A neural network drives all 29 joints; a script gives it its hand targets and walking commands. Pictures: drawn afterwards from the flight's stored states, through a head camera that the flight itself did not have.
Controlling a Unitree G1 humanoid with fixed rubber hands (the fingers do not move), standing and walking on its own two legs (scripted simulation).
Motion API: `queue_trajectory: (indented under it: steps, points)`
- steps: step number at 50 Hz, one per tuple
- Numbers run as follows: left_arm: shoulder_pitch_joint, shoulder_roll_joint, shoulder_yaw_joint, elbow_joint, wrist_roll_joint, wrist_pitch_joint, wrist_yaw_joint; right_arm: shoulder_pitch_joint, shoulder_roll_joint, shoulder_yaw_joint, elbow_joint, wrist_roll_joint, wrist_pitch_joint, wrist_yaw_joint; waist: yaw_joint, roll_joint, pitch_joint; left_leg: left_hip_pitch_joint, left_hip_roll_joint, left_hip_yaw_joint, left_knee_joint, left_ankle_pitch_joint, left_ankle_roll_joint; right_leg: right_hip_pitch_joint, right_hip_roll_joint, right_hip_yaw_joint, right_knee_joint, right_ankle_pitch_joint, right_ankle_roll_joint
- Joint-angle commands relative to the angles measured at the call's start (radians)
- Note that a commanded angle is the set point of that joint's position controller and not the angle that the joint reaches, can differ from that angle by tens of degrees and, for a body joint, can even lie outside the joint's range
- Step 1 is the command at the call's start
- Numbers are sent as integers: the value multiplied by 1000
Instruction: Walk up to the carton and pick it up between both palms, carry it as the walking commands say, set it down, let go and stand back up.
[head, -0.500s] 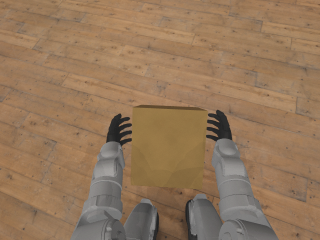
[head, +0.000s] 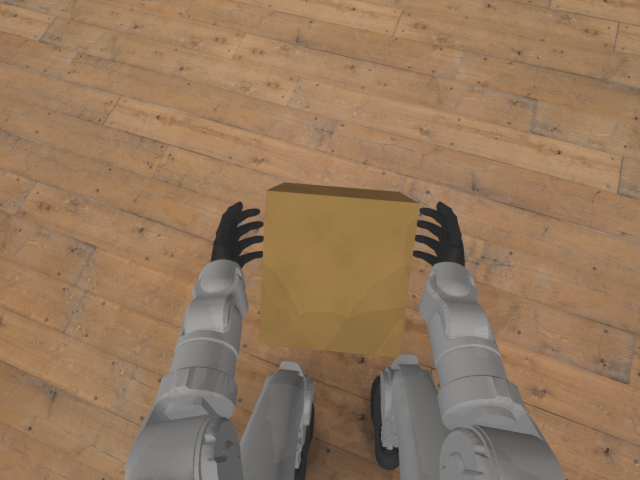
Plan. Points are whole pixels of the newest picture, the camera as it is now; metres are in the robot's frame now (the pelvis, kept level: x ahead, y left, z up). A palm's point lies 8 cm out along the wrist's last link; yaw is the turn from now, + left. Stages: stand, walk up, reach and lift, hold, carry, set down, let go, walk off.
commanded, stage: set down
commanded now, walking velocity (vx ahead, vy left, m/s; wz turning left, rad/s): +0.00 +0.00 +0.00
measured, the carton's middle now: (335, 260) +0.41 +0.02 -0.18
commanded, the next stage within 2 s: none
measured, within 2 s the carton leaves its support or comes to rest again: neither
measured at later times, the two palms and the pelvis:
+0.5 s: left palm (250, 262) +0.40 +0.15 -0.16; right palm (432, 272) +0.39 -0.13 -0.17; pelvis -0.02 +0.01 -0.09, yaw +0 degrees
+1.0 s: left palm (264, 264) +0.43 +0.15 -0.26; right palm (421, 275) +0.41 -0.13 -0.27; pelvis -0.04 +0.01 -0.15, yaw +1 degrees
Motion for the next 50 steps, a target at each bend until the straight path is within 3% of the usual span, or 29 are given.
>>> queue_trajectory:
  steps: [1, 2, 3, 4, 7, 10, 11, 12, 13, 15, 17, 18, 20, 22, 24, 26, 28, 30, 32, 34, 36, 37, 41, 44, 48, 49, 50]
  points:
    - [-635, -882, -522, -83, -108, -56, -257, -533, 963, 565, 23, 84, -14, 281, 7, -43, -766, 100, -104, -4, -104, 176, 17, 709, 100, 83, -60, 175, 37]
    - [-649, -876, -528, -82, -105, -55, -253, -534, 969, 573, 25, 93, -13, 281, 15, -37, -774, 109, -102, -6, -100, 186, 22, 694, 102, 77, -45, 181, 41]
    - [-670, -874, -523, -66, -104, -52, -251, -556, 954, 564, 26, 83, -14, 281, 0, -28, -780, 102, -101, -7, -85, 170, 18, 653, 104, 68, -25, 165, 38]
    - [-664, -886, -522, -63, -103, -52, -248, -580, 958, 578, 12, 96, -14, 282, 13, -33, -800, 103, -104, -1, -70, 166, 18, 655, 106, 67, -20, 151, 38]
    - [-701, -883, -539, -67, -118, -52, -243, -614, 931, 576, -2, 103, -15, 275, 0, -14, -831, 91, -104, -5, -37, 186, 13, 596, 110, 52, 36, 176, 39]
    - [-703, -889, -507, -40, -109, -46, -233, -635, 941, 575, 9, 109, -10, 275, 16, -38, -825, 59, -111, 9, -7, 139, 19, 582, 111, 51, 50, 123, 39]
    - [-759, -879, -505, -39, -113, -47, -233, -668, 929, 555, 24, 103, -6, 276, 3, -41, -803, 36, -110, 4, 1, 123, 20, 540, 112, 41, 68, 111, 41]
    - [-747, -884, -516, -54, -114, -49, -226, -661, 940, 573, 20, 111, -7, 279, 26, -29, -844, 66, -114, 7, 14, 158, 13, 532, 113, 38, 87, 128, 40]
    - [-764, -874, -503, -41, -116, -47, -225, -677, 925, 557, 23, 108, -7, 278, 6, -38, -835, 39, -112, 9, 34, 154, 12, 506, 114, 33, 99, 127, 40]
    - [-782, -886, -503, -46, -118, -48, -220, -673, 921, 534, 48, 104, -8, 277, -4, -28, -840, 21, -115, 15, 52, 149, 6, 479, 121, 24, 119, 124, 35]
    - [-780, -883, -488, -10, -110, -45, -217, -710, 891, 524, 34, 103, -14, 274, -8, -15, -831, 7, -113, 13, 70, 146, 5, 445, 117, 28, 138, 123, 37]
    - [-781, -873, -485, -12, -115, -46, -214, -712, 902, 524, 32, 111, -12, 274, 8, -29, -825, 5, -118, 14, 77, 132, 9, 444, 118, 26, 139, 106, 38]
    - [-816, -861, -481, -16, -114, -49, -214, -738, 909, 523, 42, 110, -6, 270, 4, -50, -829, -29, -120, 19, 94, 109, 14, 436, 118, 22, 156, 90, 44]
    - [-862, -874, -503, -13, -125, -52, -209, -779, 890, 523, 19, 115, -15, 265, -10, -19, -873, -21, -117, 19, 117, 105, 11, 409, 121, 15, 189, 91, 40]
    - [-877, -869, -497, -23, -131, -56, -205, -766, 897, 505, 47, 109, -11, 259, -22, -42, -877, -39, -121, 16, 140, 122, 9, 400, 123, 11, 206, 103, 40]
    - [-870, -850, -494, 0, -127, -58, -204, -788, 887, 514, 31, 119, -15, 257, -4, -22, -884, -67, -120, 26, 162, 136, 5, 378, 119, 14, 223, 120, 43]
    - [-893, -853, -493, 12, -133, -57, -202, -807, 876, 499, 37, 121, -15, 253, -30, -24, -878, -76, -121, 26, 173, 113, 8, 352, 122, 5, 241, 108, 45]
    - [-890, -853, -493, 34, -126, -58, -197, -839, 869, 509, 18, 130, -20, 255, -12, -11, -890, -71, -123, 28, 190, 112, 8, 319, 122, 1, 258, 103, 45]
    - [-909, -856, -500, 20, -142, -62, -194, -850, 861, 505, 17, 125, -19, 250, -33, -28, -912, -90, -124, 24, 202, 114, 11, 321, 122, -9, 279, 112, 46]
    - [-925, -839, -493, 29, -139, -66, -194, -846, 864, 495, 29, 121, -18, 244, -28, -28, -893, -131, -125, 37, 217, 97, 11, 324, 122, -4, 281, 104, 48]
    - [-941, -824, -498, 24, -143, -71, -188, -876, 866, 503, 25, 135, -20, 242, -6, -18, -907, -129, -127, 41, 231, 106, 12, 294, 121, -7, 303, 109, 51]
    - [-973, -827, -497, 18, -145, -72, -186, -879, 849, 498, 37, 124, -19, 245, -27, -24, -927, -124, -126, 30, 240, 109, 8, 262, 123, -13, 322, 111, 46]
    - [-990, -805, -486, 33, -142, -75, -183, -910, 853, 496, 36, 143, -21, 244, -4, -15, -903, -176, -125, 45, 271, 101, 11, 242, 118, -9, 341, 109, 48]
    - [-1011, -821, -498, 28, -163, -80, -187, -932, 841, 497, 24, 139, -24, 243, -26, -23, -945, -191, -125, 46, 297, 114, 8, 239, 120, -12, 365, 128, 48]
    - [-1023, -801, -508, 32, -175, -82, -184, -928, 827, 490, 38, 137, -26, 239, -25, -21, -958, -207, -125, 45, 319, 118, 9, 213, 117, -16, 396, 138, 44]
    - [-1038, -784, -495, 45, -165, -79, -183, -952, 835, 493, 41, 142, -25, 239, -8, -23, -946, -224, -125, 46, 330, 115, 12, 196, 117, -13, 406, 132, 46]
    - [-1026, -783, -483, 57, -156, -76, -184, -953, 818, 481, 36, 136, -24, 239, -22, -21, -927, -251, -124, 48, 337, 108, 8, 196, 116, -12, 404, 136, 45]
